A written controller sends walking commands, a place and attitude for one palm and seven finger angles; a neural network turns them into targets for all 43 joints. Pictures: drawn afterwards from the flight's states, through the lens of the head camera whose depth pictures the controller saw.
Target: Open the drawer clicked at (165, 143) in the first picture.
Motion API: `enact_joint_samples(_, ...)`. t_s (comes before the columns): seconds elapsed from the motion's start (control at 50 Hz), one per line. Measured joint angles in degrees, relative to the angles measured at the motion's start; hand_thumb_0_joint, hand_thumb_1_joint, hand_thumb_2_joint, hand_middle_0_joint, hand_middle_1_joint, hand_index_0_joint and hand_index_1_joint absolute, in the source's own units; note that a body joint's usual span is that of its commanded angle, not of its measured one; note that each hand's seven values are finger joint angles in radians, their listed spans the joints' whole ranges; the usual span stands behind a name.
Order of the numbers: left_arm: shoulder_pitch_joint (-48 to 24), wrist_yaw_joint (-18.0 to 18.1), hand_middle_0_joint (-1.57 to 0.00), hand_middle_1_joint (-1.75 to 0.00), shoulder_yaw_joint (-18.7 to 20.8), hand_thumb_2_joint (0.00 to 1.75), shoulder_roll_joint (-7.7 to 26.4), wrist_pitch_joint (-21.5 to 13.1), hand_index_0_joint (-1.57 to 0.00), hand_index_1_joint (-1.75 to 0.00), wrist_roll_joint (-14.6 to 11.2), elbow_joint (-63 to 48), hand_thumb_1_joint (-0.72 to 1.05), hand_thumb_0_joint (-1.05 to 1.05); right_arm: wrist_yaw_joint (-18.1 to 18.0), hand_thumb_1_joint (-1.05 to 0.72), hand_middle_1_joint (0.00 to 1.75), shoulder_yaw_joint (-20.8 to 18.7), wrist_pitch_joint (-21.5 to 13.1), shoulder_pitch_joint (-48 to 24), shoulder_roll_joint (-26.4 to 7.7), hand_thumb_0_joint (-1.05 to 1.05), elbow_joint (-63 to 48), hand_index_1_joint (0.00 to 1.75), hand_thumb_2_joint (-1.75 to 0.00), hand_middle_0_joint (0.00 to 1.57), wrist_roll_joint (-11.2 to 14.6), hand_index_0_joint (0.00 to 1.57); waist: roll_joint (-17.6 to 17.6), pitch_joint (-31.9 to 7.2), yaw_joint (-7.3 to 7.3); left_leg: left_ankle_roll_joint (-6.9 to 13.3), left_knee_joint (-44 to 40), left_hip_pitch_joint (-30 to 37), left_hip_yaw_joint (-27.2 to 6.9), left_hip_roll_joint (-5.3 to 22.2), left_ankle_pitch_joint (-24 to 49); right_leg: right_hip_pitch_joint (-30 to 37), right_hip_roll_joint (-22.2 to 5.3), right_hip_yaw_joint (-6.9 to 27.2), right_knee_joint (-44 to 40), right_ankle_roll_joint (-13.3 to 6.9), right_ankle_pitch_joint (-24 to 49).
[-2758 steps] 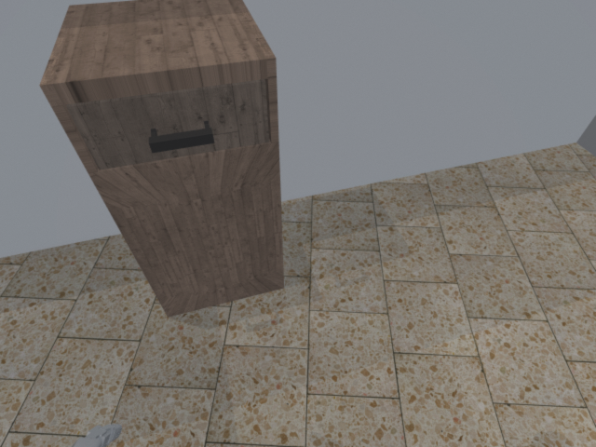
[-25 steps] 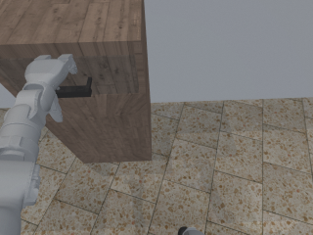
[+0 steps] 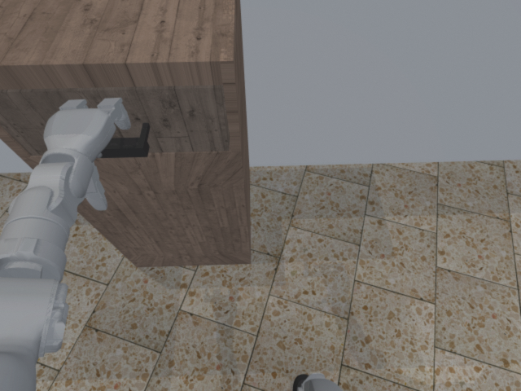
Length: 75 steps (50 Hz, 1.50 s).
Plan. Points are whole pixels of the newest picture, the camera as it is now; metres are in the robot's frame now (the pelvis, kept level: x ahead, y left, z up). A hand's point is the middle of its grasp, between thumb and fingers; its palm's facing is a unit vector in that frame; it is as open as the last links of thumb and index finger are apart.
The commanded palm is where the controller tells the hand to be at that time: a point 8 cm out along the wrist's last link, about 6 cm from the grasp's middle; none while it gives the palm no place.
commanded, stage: lower the fingers behind the handle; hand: left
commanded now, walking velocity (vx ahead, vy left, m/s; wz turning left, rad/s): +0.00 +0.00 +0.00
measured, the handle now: (111, 138) +0.53 +0.26 +0.03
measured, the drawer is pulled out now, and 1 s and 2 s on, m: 0.00 0.00 0.00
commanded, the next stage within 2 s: close the thumb around the handle in 1.10 s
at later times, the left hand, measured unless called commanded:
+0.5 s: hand (107, 168) +0.47 +0.25 +0.02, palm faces -0.09 -0.01 -1.00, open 13.8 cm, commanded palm +0.46 +0.26 +0.08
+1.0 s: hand (107, 168) +0.48 +0.26 +0.01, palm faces -0.09 -0.02 -1.00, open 13.8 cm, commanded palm +0.46 +0.26 +0.06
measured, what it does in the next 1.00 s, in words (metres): stands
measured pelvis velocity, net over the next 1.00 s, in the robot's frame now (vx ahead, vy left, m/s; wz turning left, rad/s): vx -0.01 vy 0.01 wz -0.01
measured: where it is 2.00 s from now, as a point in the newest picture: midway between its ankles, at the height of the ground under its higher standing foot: outside the picture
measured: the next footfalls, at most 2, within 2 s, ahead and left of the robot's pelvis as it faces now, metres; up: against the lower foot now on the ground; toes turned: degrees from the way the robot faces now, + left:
none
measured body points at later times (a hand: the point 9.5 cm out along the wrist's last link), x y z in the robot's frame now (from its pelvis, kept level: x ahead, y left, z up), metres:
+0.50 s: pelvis -0.01 +0.01 -0.01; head +0.10 +0.00 +0.42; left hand +0.47 +0.25 +0.08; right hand -0.01 -0.28 -0.14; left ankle -0.05 +0.12 -0.72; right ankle +0.03 -0.13 -0.72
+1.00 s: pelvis -0.01 +0.01 -0.02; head +0.11 +0.00 +0.41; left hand +0.48 +0.26 +0.07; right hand -0.01 -0.27 -0.15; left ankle -0.05 +0.12 -0.72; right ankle +0.03 -0.13 -0.72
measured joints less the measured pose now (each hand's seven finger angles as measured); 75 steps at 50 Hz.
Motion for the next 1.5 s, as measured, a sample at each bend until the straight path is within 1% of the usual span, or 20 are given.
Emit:
enact_joint_samples(0.14, -1.0, 2.2, -0.32, -1.20, -0.3, 0.30, -0.4, 1.1, -0.32, -1.20, 0.9, 2.3, -0.49, 0.00, 0.5, -0.91, 0.30, 0.1, -0.1, -0.1, -0.4, 0.00, 0.2, 0.30, -0.90, 0.20, -0.2, 0.20, 0.0, 0.0, -0.46, 0.1, 2.0, -2.3, 0.1, -0.1, -0.6, -2.2, -0.1, 0.2, 1.7, 0.1, -0.3)
enact_joint_samples(0.36, -1.5, 3.4, -0.32, -1.20, 0.8, 0.30, 0.1, 1.1, -0.32, -1.20, 1.1, 3.6, -0.49, 0.00, 0.9, -0.91, 0.30, 0.4, -0.1, 0.8, -0.1, 0.00, 1.1, 0.30, -0.90, 0.20, -0.7, 0.20, 0.0, -0.4, -1.41, 0.4, 4.4, -5.3, 0.3, -0.1, -1.2, -5.1, -0.2, 0.5, 3.5, 0.3, -0.5)
enact_joint_samples(0.46, -1.7, 3.9, -0.32, -1.20, 0.1, 0.30, 0.0, 1.6, -0.32, -1.20, 1.3, 4.7, -0.49, 0.00, 1.0, -0.91, 0.30, 0.4, -0.2, 1.3, -0.1, 0.00, 1.4, 0.30, -0.90, 0.20, -0.8, 0.20, 0.2, -0.6, -1.55, 0.4, 5.5, -6.5, 0.3, -0.1, -1.6, -6.2, -0.2, 0.6, 4.3, 0.3, -0.7)
enact_joint_samples(0.56, -2.2, 4.3, -0.32, -1.20, -0.4, 0.30, -0.4, 1.3, -0.32, -1.20, 1.6, 5.6, -0.49, 0.00, 1.1, -0.91, 0.30, 0.5, -0.4, 1.4, -0.1, 0.00, 1.4, 0.30, -0.90, 0.20, -0.8, 0.20, 0.1, -0.6, -1.89, 0.6, 6.7, -7.8, 0.2, -0.2, -2.0, -7.4, -0.3, 0.5, 5.3, 0.4, -1.0)
enact_joint_samples(0.66, -2.4, 5.4, -0.31, -1.20, 1.3, 0.30, 0.1, 0.6, -0.32, -1.20, 1.8, 5.1, -0.49, 0.00, 1.2, -0.91, 0.30, 0.7, -0.5, 1.1, -0.3, 0.00, 1.4, 0.30, -0.90, 0.20, -1.3, 0.20, 0.0, -0.9, -2.33, 0.6, 8.2, -9.6, 0.3, -0.2, -2.5, -9.2, -0.3, 0.7, 6.7, 0.5, -1.3)
enact_joint_samples(0.74, -3.0, 6.3, -0.31, -1.20, 0.9, 0.30, 0.6, 1.8, -0.32, -1.20, 1.9, 6.2, -0.49, 0.00, 1.5, -0.91, 0.30, 0.7, -0.5, 0.9, -0.5, 0.00, 1.5, 0.30, -0.90, 0.20, -1.3, 0.20, 0.1, -1.1, -2.42, 0.6, 9.4, -10.9, 0.2, -0.1, -3.0, -10.4, -0.2, 0.7, 7.6, 0.5, -1.6)
enact_joint_samples(0.8, -3.2, 5.9, -0.31, -1.20, 1.0, 0.30, 0.7, 2.1, -0.32, -1.20, 1.9, 5.8, -0.49, 0.00, 1.5, -0.91, 0.30, 0.7, -0.4, 0.8, -0.5, 0.00, 1.3, 0.30, -0.90, 0.20, -1.2, 0.20, 0.2, -1.0, -2.31, 0.7, 9.7, -11.3, 0.2, -0.1, -3.1, -10.8, -0.2, 0.7, 7.8, 0.5, -1.7)
enact_joint_samples(0.9, -2.9, 4.8, -0.30, -1.20, 0.6, 0.30, 0.6, 2.5, -0.32, -1.20, 1.1, 5.6, -0.49, 0.00, 1.3, -0.91, 0.30, 0.6, -0.2, 0.9, -0.4, 0.00, 1.3, 0.30, -0.90, 0.20, -1.0, 0.20, 0.3, -1.3, -2.22, 0.8, 9.6, -10.9, 0.3, 0.0, -3.2, -10.4, -0.1, 0.8, 7.6, 0.6, -1.7)
enact_joint_samples(1.0, -2.9, 4.0, -0.30, -1.20, 0.6, 0.30, 0.8, 2.0, -0.32, -1.20, 1.1, 5.5, -0.49, 0.00, 1.1, -0.91, 0.30, 1.0, -0.2, 0.9, -0.3, 0.00, 1.0, 0.30, -0.90, 0.20, -0.8, 0.20, 0.2, -1.2, -2.22, 0.8, 9.5, -10.6, 0.2, 0.0, -3.3, -10.0, -0.1, 0.7, 7.4, 0.7, -1.8)
enact_joint_samples(1.16, -2.4, 4.4, -0.30, -1.20, 0.4, 0.30, 0.5, 1.4, -0.32, -1.20, 1.1, 4.6, -0.49, 0.00, 1.2, -0.91, 0.30, 0.7, -0.2, 1.2, -0.2, 0.00, 1.0, 0.30, -0.90, 0.20, -1.0, 0.20, 0.3, -1.4, -1.85, 0.8, 10.0, -10.9, 0.0, 0.0, -3.7, -10.2, -0.2, 0.5, 7.9, 0.7, -2.2)
enact_joint_samples(1.26, -3.2, 4.8, -0.30, -1.20, -0.1, 0.31, 0.5, 2.0, -0.32, -1.20, 1.4, 5.1, -0.49, 0.00, 1.3, -0.91, 0.30, 0.9, -0.2, 1.0, -0.2, 0.00, 0.9, 0.30, -0.90, 0.20, -0.9, 0.20, 0.3, -1.2, -1.96, 0.8, 10.3, -11.3, -0.2, -0.1, -3.8, -10.4, -0.3, 0.4, 8.1, 0.7, -2.3)
enact_joint_samples(1.36, -3.2, 4.6, -0.31, -1.21, 0.1, 0.35, 0.3, 2.3, -0.33, -1.21, 1.1, 5.0, -0.39, 0.00, 1.3, -0.91, 0.30, 0.8, -0.2, 1.0, -0.2, 0.00, 0.9, 0.30, -0.90, 0.20, -1.0, 0.20, 0.4, -1.3, -1.91, 0.8, 10.2, -11.3, -0.2, -0.1, -3.7, -10.4, -0.2, 0.4, 7.9, 0.7, -2.3)
enact_joint_samples(1.5, -2.3, 3.8, -0.33, -1.24, 0.4, 0.47, 0.4, 2.2, -0.35, -1.24, 0.9, 4.5, -0.10, 0.00, 1.3, -0.91, 0.30, 0.7, 0.0, 1.2, -0.1, 0.00, 0.9, 0.30, -0.90, 0.20, -1.0, 0.20, 0.5, -1.5, -1.94, 0.8, 9.8, -10.6, 0.0, 0.0, -3.8, -9.9, -0.1, 0.5, 7.5, 0.7, -2.2)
